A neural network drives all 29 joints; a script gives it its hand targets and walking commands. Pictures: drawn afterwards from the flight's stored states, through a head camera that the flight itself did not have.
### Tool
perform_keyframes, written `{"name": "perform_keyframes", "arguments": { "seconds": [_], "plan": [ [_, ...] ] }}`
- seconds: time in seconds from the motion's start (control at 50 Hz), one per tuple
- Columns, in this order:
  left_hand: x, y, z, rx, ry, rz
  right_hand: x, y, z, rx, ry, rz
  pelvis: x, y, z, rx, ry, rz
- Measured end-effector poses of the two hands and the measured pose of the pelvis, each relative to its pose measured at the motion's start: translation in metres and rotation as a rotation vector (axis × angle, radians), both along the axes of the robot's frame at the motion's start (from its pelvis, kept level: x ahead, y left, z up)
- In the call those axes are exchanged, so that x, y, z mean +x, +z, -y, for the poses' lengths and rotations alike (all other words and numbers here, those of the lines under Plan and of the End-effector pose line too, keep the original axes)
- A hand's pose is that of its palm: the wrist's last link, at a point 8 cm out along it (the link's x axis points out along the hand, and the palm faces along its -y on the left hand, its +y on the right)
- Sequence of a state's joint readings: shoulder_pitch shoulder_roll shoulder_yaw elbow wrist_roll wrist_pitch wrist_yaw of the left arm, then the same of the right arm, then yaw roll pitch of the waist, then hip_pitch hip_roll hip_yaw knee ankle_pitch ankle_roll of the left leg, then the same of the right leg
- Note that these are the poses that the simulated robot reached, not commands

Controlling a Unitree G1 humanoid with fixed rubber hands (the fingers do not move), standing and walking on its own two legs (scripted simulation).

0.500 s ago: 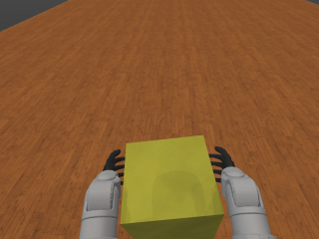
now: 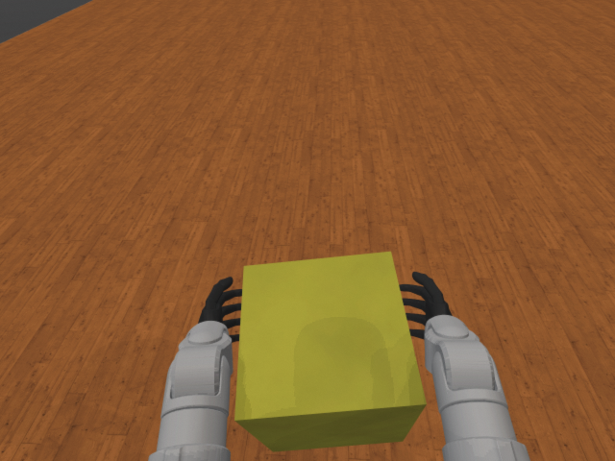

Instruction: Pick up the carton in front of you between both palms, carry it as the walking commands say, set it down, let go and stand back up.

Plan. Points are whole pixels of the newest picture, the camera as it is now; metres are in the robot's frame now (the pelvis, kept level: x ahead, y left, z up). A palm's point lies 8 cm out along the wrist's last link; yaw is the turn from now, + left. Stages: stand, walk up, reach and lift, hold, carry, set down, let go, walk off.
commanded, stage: carry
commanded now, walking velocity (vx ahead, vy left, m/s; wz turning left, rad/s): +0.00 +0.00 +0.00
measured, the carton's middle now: (327, 358) +0.30 -0.01 -0.05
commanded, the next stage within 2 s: hold in 0.02 s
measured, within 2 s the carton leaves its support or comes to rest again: neither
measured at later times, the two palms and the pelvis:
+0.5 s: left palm (226, 340) +0.27 +0.13 +0.05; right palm (465, 352) +0.25 -0.17 +0.05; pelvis -0.03 +0.00 +0.01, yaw -5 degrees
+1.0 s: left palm (234, 319) +0.30 +0.12 +0.05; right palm (466, 338) +0.26 -0.18 +0.05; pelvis +0.00 +0.01 +0.01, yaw -8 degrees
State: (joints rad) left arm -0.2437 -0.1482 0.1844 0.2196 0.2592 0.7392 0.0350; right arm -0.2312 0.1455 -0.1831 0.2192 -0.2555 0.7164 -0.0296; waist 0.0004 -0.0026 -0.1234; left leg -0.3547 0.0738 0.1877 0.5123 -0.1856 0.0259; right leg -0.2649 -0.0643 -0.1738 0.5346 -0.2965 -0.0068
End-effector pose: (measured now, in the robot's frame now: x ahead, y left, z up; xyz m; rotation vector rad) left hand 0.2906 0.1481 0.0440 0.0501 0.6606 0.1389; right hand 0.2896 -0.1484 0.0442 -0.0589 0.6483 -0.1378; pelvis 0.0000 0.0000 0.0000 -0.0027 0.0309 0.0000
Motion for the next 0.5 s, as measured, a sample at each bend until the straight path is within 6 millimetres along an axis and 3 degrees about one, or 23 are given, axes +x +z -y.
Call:
{"name": "perform_keyframes", "arguments": {
  "seconds": [0.34, 0.5],
  "plan": [
    [-0.019, 0.004, 0.011, -0.009, -0.04, 0.003, -0.027, 0.004, 0.012, -0.01, -0.02, -0.014, -0.017, 0.007, 0.003, 0.002, -0.038, 0.178],
    [-0.017, 0.008, 0.021, -0.025, -0.095, 0.01, -0.042, 0.006, 0.022, -0.002, -0.079, -0.006, -0.025, 0.006, -0.002, -0.008, -0.091, 0.205]
  ]
}}
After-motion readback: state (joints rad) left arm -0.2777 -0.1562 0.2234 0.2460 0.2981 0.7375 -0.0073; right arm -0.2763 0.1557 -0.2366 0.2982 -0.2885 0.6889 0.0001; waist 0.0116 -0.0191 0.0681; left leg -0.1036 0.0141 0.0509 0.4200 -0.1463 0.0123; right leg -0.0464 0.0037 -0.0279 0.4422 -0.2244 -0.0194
